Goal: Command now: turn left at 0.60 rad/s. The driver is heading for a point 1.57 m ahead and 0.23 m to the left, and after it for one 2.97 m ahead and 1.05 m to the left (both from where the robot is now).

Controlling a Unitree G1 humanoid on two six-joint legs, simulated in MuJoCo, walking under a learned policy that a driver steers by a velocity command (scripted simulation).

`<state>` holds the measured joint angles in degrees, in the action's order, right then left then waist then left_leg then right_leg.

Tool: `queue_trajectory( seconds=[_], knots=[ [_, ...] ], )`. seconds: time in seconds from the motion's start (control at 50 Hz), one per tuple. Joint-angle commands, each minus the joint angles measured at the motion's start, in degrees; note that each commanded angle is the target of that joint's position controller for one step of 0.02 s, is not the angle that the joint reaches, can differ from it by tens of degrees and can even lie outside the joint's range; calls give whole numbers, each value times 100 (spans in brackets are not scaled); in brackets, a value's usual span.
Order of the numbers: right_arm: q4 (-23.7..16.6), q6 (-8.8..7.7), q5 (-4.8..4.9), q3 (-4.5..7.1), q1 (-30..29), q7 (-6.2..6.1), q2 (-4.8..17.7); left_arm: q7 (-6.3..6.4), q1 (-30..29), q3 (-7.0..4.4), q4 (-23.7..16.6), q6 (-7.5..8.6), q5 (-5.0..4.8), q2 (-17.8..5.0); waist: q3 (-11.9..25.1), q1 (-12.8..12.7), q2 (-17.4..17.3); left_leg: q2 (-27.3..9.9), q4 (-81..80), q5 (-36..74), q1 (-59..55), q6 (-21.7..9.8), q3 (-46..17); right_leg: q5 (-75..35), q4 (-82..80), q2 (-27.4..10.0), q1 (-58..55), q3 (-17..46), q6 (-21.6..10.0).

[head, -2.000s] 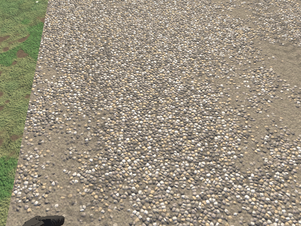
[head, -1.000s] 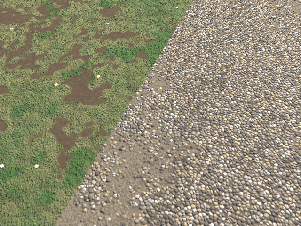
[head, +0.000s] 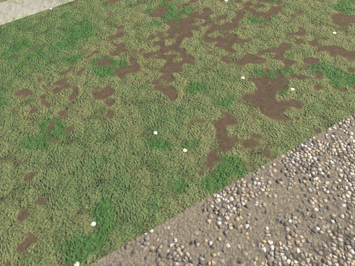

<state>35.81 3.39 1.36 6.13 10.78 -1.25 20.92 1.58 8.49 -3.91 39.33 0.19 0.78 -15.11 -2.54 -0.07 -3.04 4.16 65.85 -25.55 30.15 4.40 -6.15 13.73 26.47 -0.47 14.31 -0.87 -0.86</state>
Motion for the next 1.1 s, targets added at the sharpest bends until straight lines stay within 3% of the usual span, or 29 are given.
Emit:
queue_trajectory(
  seconds=[0.02,0.12,0.18,0.22,0.24,0.26,0.28,0.3,0.32,0.34,0.36,0.4,0.46,0.52,0.62,0.68,0.72,0.74,0.76,0.78,0.8,0.82,0.84,0.86,0.88,0.9,0.96,1.02,1.1],
  knots=[
    [-505,-41,42,67,-226,15,262,105,-111,-203,-396,-2,15,-867,419,-128,1219,-312,-141,218,668,201,259,-2128,-790,-1349,-1042,859,-1164],
    [-672,-51,-27,-44,-377,124,127,44,-102,-337,-362,-83,-45,-1228,670,-243,1361,-595,-1633,132,-248,115,657,-2396,-726,-1627,-1031,473,-1216],
    [-674,-24,20,-26,-262,199,200,-39,54,-379,-279,-49,-183,-1339,641,-258,1375,-552,-2434,281,-794,-164,933,-345,-954,-1710,-702,439,-1092],
    [-510,-55,33,6,174,254,186,-80,-91,-358,-245,-4,-285,-1305,529,56,1270,-441,-3427,774,-1608,-492,1147,727,-778,-1656,-176,273,-857],
    [-278,-86,48,63,649,242,247,-97,-39,-300,-193,22,-277,-1095,585,224,1052,-259,-3737,780,-2377,-648,1220,1120,-334,-1472,298,17,-669],
    [-40,-131,85,170,1338,205,447,-142,-30,-189,-184,52,-185,-717,695,457,293,-514,-4072,569,-3365,-904,597,1504,949,-1132,1124,-497,-326],
    [-116,-228,18,301,1704,133,1212,-187,-360,-31,-570,104,38,-253,588,464,-1477,-2143,-4664,-94,-4015,-1758,-2357,2476,3413,-309,3116,-857,218],
    [-296,-460,-110,236,1568,229,1156,-176,-864,-129,-814,259,-140,-656,480,679,-1064,-2620,-5437,-924,-3439,-2515,-3741,2333,4028,-20,3821,315,145],
    [-276,-591,-129,112,1265,244,786,-217,-932,-220,-828,350,-310,-973,8,505,-785,-2498,-5637,-1295,-3233,-2377,-3336,1727,4079,-270,3967,505,16],
    [-269,-654,-77,16,1051,229,534,-242,-745,-268,-699,415,-277,-1101,-215,332,-640,-2228,-5626,-1115,-3055,-2133,-2787,1068,3873,-405,3853,490,-41],
    [-293,-648,-56,-30,849,186,451,-227,-626,-279,-563,463,-137,-1080,-216,227,-485,-1976,-5570,-577,-2961,-1937,-2340,572,3614,-478,3654,472,3],
    [-279,-649,-118,-94,787,98,375,-263,-506,-269,-430,524,-41,-978,-117,128,-504,-1623,-5629,569,-2837,-1765,-1684,-241,3192,-411,3206,356,149],
    [-93,-695,-123,-109,1035,20,365,-296,-604,-169,-311,521,-62,-725,-4,215,-321,-1434,-5620,1736,-2935,-1633,-1033,-1052,2343,-299,2964,209,323],
    [122,-701,-104,-104,1263,-7,424,-346,-995,-75,-371,525,-117,-566,-114,397,-383,-1341,-5616,2065,-2815,-1518,-709,-1626,1390,-194,2641,159,396],
    [461,-682,-33,-90,1596,4,502,-499,-1607,5,-583,601,-188,-539,-457,619,-304,-1593,-5537,2257,-2954,-1572,-751,-1701,582,-128,2522,95,224],
    [594,-633,-12,-66,1590,-11,556,-557,-1502,-9,-605,649,-185,-632,-441,482,-391,-1768,-5291,2973,-3239,-1471,-782,-1352,289,-68,2213,50,-20],
    [608,-602,-31,-41,1491,-25,648,-502,-1018,-100,-517,648,-157,-833,-19,190,-547,-1686,-4642,4941,-3397,-1346,-658,-938,276,205,1363,-195,-239],
    [610,-573,-47,-62,1427,-28,621,-437,-308,-200,-346,636,-144,-1012,510,-207,-518,-1463,-3771,6027,-3299,-1227,-438,-1036,161,367,343,-363,-435],
    [553,-568,-98,-127,1384,-34,499,-373,676,-269,-164,615,-109,-1216,1247,-663,-430,-1248,-2532,5723,-2457,-1051,-333,-1222,397,-65,-1345,41,-738],
    [424,-625,-146,-281,1940,-11,-72,-333,1547,-374,-35,597,18,-1694,2354,-604,925,-406,-202,3081,-416,-647,-108,-427,347,-1597,-3667,2479,-1568],
    [501,-728,-30,-327,2046,4,-59,-396,1746,-278,128,607,-71,-1344,2849,-580,1962,203,1012,-612,490,-519,-513,369,-737,-2263,-4086,4564,-1940],
    [401,-787,114,-194,1457,55,433,-364,1299,-173,107,578,-173,-1027,1754,-604,1387,-214,1396,-444,1100,-537,-560,1060,-961,-2082,-3299,3946,-1676],
    [278,-839,139,-214,935,92,466,-316,962,-126,69,527,-157,-880,1025,-516,868,-545,1203,7,1117,-600,-261,916,-1065,-1846,-2380,3070,-1476],
    [202,-878,43,-230,633,103,363,-307,668,-93,71,503,-94,-826,512,-302,480,-800,771,388,1015,-619,-47,431,-1260,-1603,-1515,2549,-1369],
    [229,-859,-38,-195,609,101,335,-306,495,-46,36,532,-26,-697,341,-128,502,-1000,428,669,750,-626,-32,-62,-1414,-1390,-1021,2181,-1308],
    [299,-817,-38,-212,776,114,221,-302,406,-33,33,548,-3,-679,313,6,621,-1069,305,812,493,-599,-13,-313,-1585,-1278,-711,1960,-1327],
    [308,-701,-88,-282,792,82,-37,-299,443,-48,176,652,-104,-752,142,143,703,-1186,-272,1031,506,-421,147,-953,-1924,-1190,-266,1369,-1459],
    [106,-749,-154,-335,167,88,-108,-259,592,-76,277,637,-132,-887,-37,-11,593,-1220,-1392,2032,731,-283,273,-1389,-2049,-1000,-302,853,-1366],
    [-90,-872,-88,-411,-728,210,-272,-223,1059,-97,443,552,-201,-1067,-130,-401,534,-924,-2942,3175,263,-291,557,-1455,-1985,-876,-458,468,-1136]
  ],
)
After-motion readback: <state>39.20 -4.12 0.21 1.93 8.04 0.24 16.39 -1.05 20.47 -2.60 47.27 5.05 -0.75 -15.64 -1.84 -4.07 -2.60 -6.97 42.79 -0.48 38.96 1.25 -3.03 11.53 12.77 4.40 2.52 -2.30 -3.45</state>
